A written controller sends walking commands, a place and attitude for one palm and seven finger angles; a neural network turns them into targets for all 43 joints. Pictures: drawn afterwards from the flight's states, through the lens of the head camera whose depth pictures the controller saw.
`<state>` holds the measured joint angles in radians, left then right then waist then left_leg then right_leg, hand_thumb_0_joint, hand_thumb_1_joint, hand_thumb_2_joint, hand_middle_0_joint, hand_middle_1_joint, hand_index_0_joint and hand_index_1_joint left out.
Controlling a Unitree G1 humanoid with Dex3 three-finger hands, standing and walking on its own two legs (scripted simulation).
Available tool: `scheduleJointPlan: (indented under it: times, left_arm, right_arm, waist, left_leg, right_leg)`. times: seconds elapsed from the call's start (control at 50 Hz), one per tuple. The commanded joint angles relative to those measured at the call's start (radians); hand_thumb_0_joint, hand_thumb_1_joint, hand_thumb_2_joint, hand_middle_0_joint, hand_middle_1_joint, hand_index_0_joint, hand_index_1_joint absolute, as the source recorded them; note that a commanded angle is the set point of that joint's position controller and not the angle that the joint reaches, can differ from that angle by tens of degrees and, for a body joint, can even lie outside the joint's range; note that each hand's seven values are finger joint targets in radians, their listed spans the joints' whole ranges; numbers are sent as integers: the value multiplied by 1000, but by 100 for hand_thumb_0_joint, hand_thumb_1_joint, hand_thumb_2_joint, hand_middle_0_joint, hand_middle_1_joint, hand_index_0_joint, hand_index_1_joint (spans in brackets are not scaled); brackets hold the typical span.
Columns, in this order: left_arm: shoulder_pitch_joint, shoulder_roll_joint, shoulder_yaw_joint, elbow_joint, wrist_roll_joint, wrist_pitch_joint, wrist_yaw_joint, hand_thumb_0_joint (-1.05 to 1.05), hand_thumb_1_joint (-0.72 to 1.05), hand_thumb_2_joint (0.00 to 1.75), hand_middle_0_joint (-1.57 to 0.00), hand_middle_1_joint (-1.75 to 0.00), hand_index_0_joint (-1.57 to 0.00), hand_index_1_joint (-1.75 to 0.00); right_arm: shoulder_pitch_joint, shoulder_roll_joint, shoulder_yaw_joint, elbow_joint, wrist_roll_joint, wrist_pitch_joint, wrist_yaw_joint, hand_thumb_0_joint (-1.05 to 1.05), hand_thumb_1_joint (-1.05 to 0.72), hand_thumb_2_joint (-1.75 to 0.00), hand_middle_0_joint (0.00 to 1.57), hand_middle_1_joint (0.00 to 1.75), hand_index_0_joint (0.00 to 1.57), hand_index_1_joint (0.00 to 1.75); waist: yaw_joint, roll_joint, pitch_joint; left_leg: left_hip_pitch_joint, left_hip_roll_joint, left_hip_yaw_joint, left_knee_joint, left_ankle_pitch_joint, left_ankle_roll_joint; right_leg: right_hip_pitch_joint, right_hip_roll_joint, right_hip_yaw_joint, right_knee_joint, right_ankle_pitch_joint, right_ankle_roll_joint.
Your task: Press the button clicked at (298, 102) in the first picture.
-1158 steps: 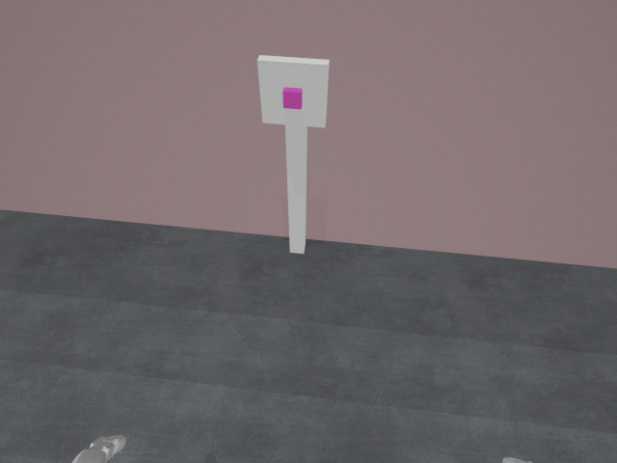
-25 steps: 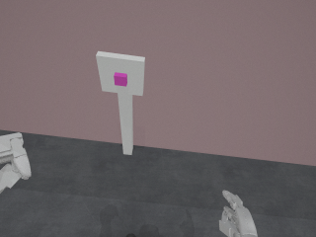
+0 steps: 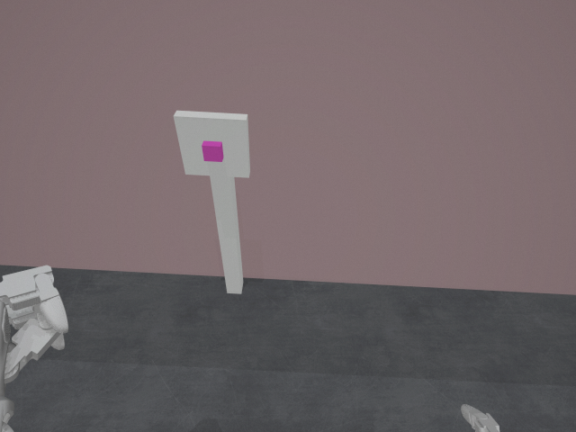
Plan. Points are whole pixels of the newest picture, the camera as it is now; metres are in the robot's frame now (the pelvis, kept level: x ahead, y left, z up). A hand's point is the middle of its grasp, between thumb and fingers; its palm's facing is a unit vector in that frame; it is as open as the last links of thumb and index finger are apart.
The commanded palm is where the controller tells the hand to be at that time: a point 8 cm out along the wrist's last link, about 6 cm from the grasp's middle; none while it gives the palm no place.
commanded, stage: stop stepping back and stand still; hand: left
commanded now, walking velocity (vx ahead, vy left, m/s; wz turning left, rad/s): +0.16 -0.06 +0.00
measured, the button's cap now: (213, 150) +0.79 +0.23 -0.04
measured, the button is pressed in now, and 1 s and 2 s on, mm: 0 0 0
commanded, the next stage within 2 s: let the arm hang, fingers relaxed in 0.54 s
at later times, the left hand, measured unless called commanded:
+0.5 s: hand (2, 363) +0.14 +0.26 +0.17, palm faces +0.44 -0.80 -0.40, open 3.1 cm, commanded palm +0.07 +0.30 +0.18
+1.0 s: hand out of the picture +0.01 +0.21 -0.17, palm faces +0.13 -0.97 -0.23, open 3.6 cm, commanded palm none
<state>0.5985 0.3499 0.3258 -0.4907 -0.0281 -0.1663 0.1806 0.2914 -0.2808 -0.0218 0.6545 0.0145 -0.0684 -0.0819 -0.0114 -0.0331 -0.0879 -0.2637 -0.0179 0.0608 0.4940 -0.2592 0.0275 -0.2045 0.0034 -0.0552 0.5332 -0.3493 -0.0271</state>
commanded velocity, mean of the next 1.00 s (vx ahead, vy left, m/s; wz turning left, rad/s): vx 0.07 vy -0.02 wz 0.00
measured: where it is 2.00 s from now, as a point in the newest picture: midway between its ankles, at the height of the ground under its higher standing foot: outside the picture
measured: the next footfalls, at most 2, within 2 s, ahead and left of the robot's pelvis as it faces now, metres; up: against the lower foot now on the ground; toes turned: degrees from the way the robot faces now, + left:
none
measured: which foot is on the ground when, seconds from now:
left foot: down 0.00-1.00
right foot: down 0.00-1.00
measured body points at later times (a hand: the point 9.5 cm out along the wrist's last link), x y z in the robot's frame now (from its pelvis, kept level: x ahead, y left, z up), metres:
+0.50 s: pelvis -0.05 +0.02 -0.01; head -0.05 +0.03 +0.44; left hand +0.11 +0.31 +0.19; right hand +0.10 -0.21 -0.09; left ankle -0.01 +0.14 -0.74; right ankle -0.04 -0.08 -0.71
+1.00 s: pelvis -0.05 +0.00 +0.00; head -0.03 +0.03 +0.45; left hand +0.00 +0.26 -0.15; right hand +0.02 -0.24 -0.13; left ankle -0.03 +0.14 -0.73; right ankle -0.02 -0.07 -0.73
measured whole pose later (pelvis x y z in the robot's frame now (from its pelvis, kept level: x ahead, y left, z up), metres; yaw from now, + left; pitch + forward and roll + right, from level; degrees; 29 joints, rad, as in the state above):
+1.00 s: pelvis -0.05 +0.00 +0.00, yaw +4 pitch -2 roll -1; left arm 0.26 0.23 0.05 0.84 0.02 0.03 0.03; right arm 0.25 -0.20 0.00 0.92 -0.03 0.04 -0.01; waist 0.01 -0.05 0.07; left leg -0.26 0.05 0.00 0.55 -0.26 -0.03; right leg -0.25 0.01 -0.15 0.51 -0.24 -0.06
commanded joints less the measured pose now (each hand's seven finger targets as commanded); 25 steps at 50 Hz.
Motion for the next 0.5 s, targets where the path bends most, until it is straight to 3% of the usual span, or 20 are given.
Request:
scheduleJointPlan:
  times: [0.0,0.02,0.06,0.1,0.12,0.14,0.16,0.18,0.2,0.22,0.24,0.28,0.32,0.34,0.36,0.38,0.4,0.42,0.44,0.48]
  left_arm:
    - [-21,235,148,-340,4,-98,7,0,90,90,-130,-150,-130,-150]
    - [-30,253,169,-357,2,-102,8,0,90,90,-130,-150,-130,-150]
    - [0,219,170,-295,-2,-97,11,0,90,90,-130,-150,-130,-150]
    - [13,194,169,-224,1,-85,11,0,90,90,-130,-150,-130,-150]
    - [15,182,163,-201,0,-81,8,0,90,90,-130,-150,-130,-150]
    - [4,179,156,-177,4,-78,7,0,90,90,-130,-150,-130,-150]
    - [5,177,154,-157,4,-78,4,0,90,90,-130,-150,-130,-150]
    - [-20,183,145,-158,5,-78,6,0,90,90,-130,-150,-130,-150]
    - [-62,182,134,-172,6,-88,6,0,90,90,-130,-150,-130,-150]
    - [-81,180,135,-173,7,-95,7,0,90,90,-130,-150,-130,-150]
    - [-104,178,124,-183,5,-99,8,0,90,90,-130,-150,-130,-150]
    - [-115,152,91,-188,15,-93,7,0,90,90,-130,-150,-130,-150]
    - [-138,154,67,-251,15,-88,10,0,90,90,-130,-150,-130,-150]
    - [-164,161,67,-298,13,-95,11,0,90,90,-130,-150,-130,-150]
    - [-170,163,81,-348,13,-108,14,0,90,90,-130,-150,-130,-150]
    - [-168,181,104,-390,27,-122,24,0,90,90,-130,-150,-130,-150]
    - [-169,209,134,-404,35,-126,25,0,90,90,-130,-150,-130,-150]
    - [-149,267,187,-378,24,-131,19,0,90,90,-130,-150,-130,-150]
    - [-100,231,180,-346,22,-121,17,0,90,90,-130,-150,-130,-150]
    - [-31,199,167,-334,18,-102,14,0,90,90,-130,-150,-130,-150]
  right_arm:
    - [-132,-69,-4,-194,-14,-94,1,0,-90,-90,20,30,20,30]
    - [-139,-75,-9,-193,-15,-103,-3,0,-90,-90,20,30,20,30]
    - [-152,-68,-3,-189,-18,-107,-5,0,-90,-90,20,30,20,30]
    - [-159,-64,-7,-199,-20,-96,-9,0,-90,-90,20,30,20,30]
    - [-152,-64,-14,-204,-20,-89,-11,0,-90,-90,20,30,20,30]
    - [-151,-53,-13,-205,-24,-80,-12,0,-90,-90,20,30,20,30]
    - [-143,-42,-16,-197,-26,-70,-9,0,-90,-90,20,30,20,30]
    - [-131,-39,-16,-179,-24,-63,-3,0,-90,-90,20,30,20,30]
    - [-133,-48,-21,-176,-21,-66,4,0,-90,-90,20,30,20,30]
    - [-136,-52,-19,-172,-21,-73,9,0,-90,-90,20,30,20,30]
    - [-122,-46,-12,-165,-26,-77,11,0,-90,-90,20,30,20,30]
    - [-119,-16,5,-165,-32,-72,8,0,-90,-90,20,30,20,30]
    - [-144,-27,3,-169,-34,-85,-17,0,-90,-90,20,30,20,30]
    - [-138,-43,2,-174,-37,-99,-23,0,-90,-90,20,30,20,30]
    - [-129,-67,-3,-182,-40,-111,-25,0,-90,-90,20,30,20,30]
    - [-123,-48,5,-190,-37,-120,-17,0,-90,-90,20,30,20,30]
    - [-137,-36,1,-190,-41,-130,-13,0,-90,-90,20,30,20,30]
    - [-127,-26,2,-163,-38,-136,-10,0,-90,-90,20,30,20,30]
    - [-131,-18,3,-168,-39,-139,-5,0,-90,-90,20,30,20,30]
    - [-133,-20,4,-164,-30,-143,10,0,-90,-90,20,30,20,30]
  waist:
    - [2,196,-39]
    - [4,181,-25]
    - [-1,167,45]
    - [-6,155,119]
    - [-8,129,134]
    - [-9,54,153]
    - [-7,-74,149]
    - [-4,-185,145]
    - [-1,-203,128]
    - [-5,-171,89]
    - [-8,-116,69]
    - [-16,-71,63]
    - [-22,4,93]
    - [-24,104,103]
    - [-20,308,101]
    - [-13,394,86]
    - [-3,314,86]
    - [-2,266,50]
    - [-1,226,65]
    - [5,232,66]
  left_leg:
    - [70,178,-194,-109,360,51]
    - [21,188,-212,-138,199,56]
    - [-120,193,-228,-213,-189,61]
    - [-237,142,-192,-217,-434,37]
    - [-251,108,-158,-154,-451,24]
    - [-258,72,-126,-35,-415,10]
    - [-256,37,-72,164,-295,-2]
    - [-294,20,-26,361,-174,-12]
    - [-340,29,-42,470,-145,-12]
    - [-385,32,-58,509,-153,-12]
    - [-358,66,-85,442,-163,-7]
    - [-76,87,-52,217,-136,7]
    - [90,44,15,41,-83,3]
    - [116,74,-50,-49,-144,16]
    - [123,209,-308,-196,-288,75]
    - [125,350,-513,-290,-272,146]
    - [101,362,-492,-288,-109,166]
    - [34,361,-462,-308,-213,159]
    - [-24,345,-433,-294,-213,156]
    - [-50,299,-280,-242,-86,120]
  right_leg:
    - [-30,-26,30,10,109,42]
    - [-15,-17,31,-8,44,38]
    - [19,-18,38,-30,-29,24]
    - [11,-14,79,-87,-162,-9]
    - [-23,-29,123,-135,-253,-31]
    - [-83,-77,219,-205,-375,-68]
    - [-122,-172,377,-296,-484,-124]
    - [-97,-289,512,-377,-490,-177]
    - [-27,-335,523,-369,-302,-206]
    - [60,-340,520,-323,-101,-220]
    - [66,-340,424,-273,-11,-207]
    - [-188,-259,245,-268,-254,-129]
    - [-272,-164,135,-201,-293,-85]
    - [-293,-124,117,-91,-254,-59]
    - [-342,-40,75,104,-193,-10]
    - [-370,8,7,290,-182,24]
    - [-357,6,28,407,-166,32]
    - [-305,-17,59,470,-177,32]
    - [-257,-31,63,434,-155,31]
    - [-160,-32,20,267,-112,39]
